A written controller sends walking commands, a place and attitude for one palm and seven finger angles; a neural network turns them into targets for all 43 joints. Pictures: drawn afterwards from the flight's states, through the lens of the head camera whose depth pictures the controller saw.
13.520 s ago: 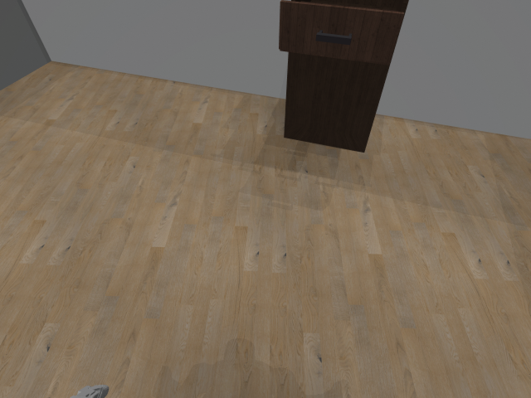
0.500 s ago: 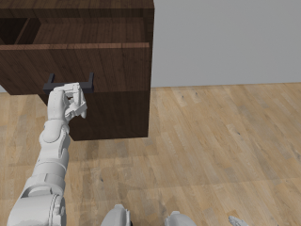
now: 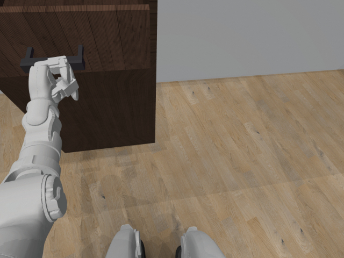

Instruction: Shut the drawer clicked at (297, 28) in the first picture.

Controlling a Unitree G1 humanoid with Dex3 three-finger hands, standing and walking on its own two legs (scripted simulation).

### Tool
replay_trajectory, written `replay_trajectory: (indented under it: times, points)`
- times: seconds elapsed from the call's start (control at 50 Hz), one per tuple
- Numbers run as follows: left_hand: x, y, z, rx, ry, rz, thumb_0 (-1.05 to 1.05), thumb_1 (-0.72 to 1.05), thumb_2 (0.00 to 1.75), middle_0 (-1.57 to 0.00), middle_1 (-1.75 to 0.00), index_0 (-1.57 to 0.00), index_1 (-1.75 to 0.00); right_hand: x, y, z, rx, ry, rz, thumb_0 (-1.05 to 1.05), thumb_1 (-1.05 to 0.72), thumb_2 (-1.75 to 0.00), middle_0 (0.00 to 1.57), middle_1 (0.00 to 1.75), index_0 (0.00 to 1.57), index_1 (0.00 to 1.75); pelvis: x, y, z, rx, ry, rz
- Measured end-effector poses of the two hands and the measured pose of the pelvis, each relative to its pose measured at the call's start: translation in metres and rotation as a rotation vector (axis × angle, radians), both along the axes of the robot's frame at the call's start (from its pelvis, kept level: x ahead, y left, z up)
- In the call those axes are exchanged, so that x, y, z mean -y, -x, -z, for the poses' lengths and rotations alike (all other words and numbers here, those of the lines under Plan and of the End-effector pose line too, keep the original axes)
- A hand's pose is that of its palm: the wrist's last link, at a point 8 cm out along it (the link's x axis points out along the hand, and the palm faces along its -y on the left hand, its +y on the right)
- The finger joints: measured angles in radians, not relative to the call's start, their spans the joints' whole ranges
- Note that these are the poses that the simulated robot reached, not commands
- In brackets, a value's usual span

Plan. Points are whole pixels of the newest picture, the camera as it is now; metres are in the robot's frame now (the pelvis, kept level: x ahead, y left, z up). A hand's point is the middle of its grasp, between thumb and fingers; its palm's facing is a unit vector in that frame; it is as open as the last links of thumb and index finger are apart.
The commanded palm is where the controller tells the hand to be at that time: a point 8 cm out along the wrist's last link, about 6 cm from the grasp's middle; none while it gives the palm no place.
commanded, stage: push the drawer shut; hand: left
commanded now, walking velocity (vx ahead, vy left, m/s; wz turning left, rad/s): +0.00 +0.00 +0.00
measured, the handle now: (55, 57) +0.58 +0.24 +0.07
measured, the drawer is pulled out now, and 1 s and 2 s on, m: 0.06 0.00 0.00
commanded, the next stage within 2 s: pull the fist back off the drawer in 1.12 s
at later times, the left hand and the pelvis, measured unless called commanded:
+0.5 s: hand (76, 63) +0.56 +0.19 +0.07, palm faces +0.09 -1.00 -0.02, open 2.9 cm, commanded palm +0.54 +0.23 +0.07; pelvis +0.01 +0.01 +0.00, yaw -1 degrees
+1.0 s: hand (70, 61) +0.56 +0.20 +0.07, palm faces +0.09 -1.00 -0.04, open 3.0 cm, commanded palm +0.59 +0.22 +0.07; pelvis -0.02 +0.00 -0.02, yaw -1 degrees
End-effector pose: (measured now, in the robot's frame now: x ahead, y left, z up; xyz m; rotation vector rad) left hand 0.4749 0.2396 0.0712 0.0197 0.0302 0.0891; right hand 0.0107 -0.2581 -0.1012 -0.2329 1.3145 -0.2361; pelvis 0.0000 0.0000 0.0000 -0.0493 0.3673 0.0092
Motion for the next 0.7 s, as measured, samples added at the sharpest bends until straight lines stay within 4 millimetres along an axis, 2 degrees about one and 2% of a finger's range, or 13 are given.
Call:
replay_trajectory:
  times: [0.16, 0.48, 0.7]
  points:
    - [-0.001, -0.018, -0.001, -0.006, 0.004, 0.003, -0.05, 0.83, 0.88, -1.39, -1.60, -1.40, -1.60, -0.006, 0.014, -0.003, -0.061, -0.006, 0.029, 0.01, -0.90, -0.90, 0.20, 0.30, 0.20, 0.30, -0.003, -0.006, -0.001, -0.019, 0.005, 0.009]
    - [-0.001, -0.056, -0.001, -0.011, 0.001, -0.010, -0.05, 0.84, 0.90, -1.40, -1.60, -1.40, -1.60, -0.009, 0.024, -0.004, -0.136, 0.009, 0.038, 0.01, -0.90, -0.90, 0.20, 0.30, 0.20, 0.30, -0.006, -0.010, 0.004, -0.071, 0.018, 0.005]
    - [-0.008, -0.058, 0.000, -0.024, 0.000, -0.012, -0.08, 0.73, 0.92, -1.39, -1.60, -1.40, -1.60, -0.010, 0.037, -0.003, -0.171, 0.014, 0.030, 0.00, -0.90, -0.90, 0.20, 0.30, 0.20, 0.30, -0.005, -0.004, 0.008, -0.079, 0.032, -0.009]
